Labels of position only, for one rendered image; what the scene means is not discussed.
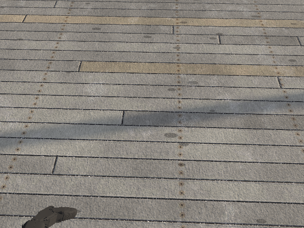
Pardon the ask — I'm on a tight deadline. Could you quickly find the robot left hand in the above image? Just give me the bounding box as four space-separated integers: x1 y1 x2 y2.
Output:
22 205 77 228

